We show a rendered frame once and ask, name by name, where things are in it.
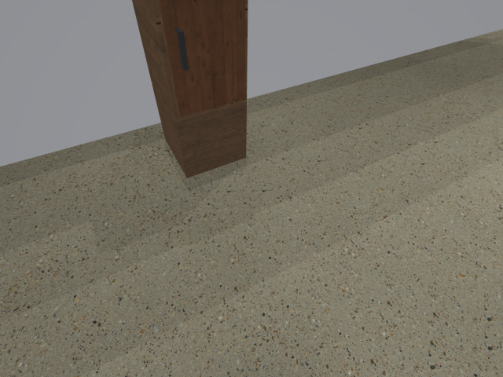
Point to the cupboard door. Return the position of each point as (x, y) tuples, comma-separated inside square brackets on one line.
[(214, 33)]

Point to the handle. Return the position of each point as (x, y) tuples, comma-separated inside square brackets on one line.
[(182, 48)]

